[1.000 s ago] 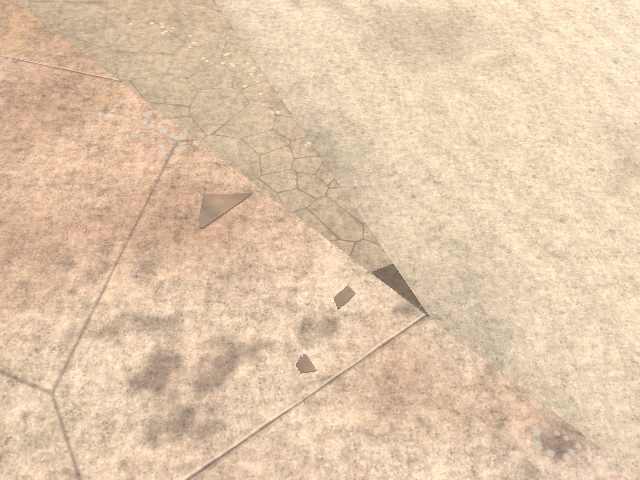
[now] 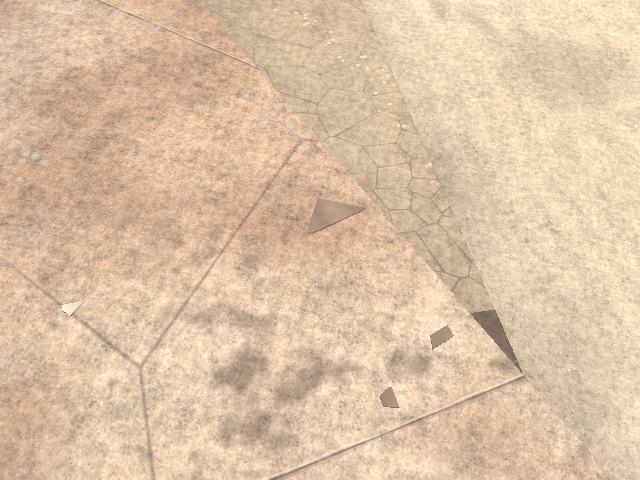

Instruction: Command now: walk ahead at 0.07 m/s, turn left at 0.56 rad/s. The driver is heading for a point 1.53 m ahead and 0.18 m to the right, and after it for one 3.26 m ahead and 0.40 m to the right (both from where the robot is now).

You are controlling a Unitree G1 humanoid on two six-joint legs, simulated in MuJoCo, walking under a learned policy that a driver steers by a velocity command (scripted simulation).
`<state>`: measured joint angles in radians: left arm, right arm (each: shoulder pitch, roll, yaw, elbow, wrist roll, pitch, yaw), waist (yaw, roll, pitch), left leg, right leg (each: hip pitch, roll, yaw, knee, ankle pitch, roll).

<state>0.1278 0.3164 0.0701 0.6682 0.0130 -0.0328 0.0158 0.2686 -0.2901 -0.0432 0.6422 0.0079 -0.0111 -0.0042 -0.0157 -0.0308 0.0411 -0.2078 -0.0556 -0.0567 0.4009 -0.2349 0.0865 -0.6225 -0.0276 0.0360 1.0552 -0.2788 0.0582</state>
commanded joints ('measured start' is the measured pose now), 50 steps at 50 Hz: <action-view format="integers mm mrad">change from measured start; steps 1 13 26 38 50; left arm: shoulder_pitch -26 -108 0 32 -214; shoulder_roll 53 59 131 63 -12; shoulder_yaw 10 11 26 19 -21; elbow -60 -62 -31 -72 -165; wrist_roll -2 -13 -37 -39 -47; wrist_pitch -5 -39 11 -19 -28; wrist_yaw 7 -38 5 -28 -99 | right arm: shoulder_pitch -2 -23 -68 59 157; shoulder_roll -182 -158 -73 -109 -165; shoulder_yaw -55 -44 -28 -52 -59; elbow -58 -55 -40 8 117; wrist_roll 11 10 -2 -10 8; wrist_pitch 4 40 -15 -92 -69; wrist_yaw -28 -46 -21 -18 -15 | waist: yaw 10 -9 7 -30 -85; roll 127 178 -141 136 126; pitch -119 -112 -81 54 90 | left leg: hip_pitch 158 154 -131 278 248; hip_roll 226 201 16 352 321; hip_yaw -189 -332 12 -261 163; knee -36 128 322 -239 -197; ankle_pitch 694 633 -262 -136 440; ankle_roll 122 78 -137 68 33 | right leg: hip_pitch -53 176 363 -300 -76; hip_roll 17 70 -102 -10 -6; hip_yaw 18 -8 372 132 -103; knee -100 -513 -851 29 -371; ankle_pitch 83 121 -177 0 201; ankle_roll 21 -43 -268 -74 -96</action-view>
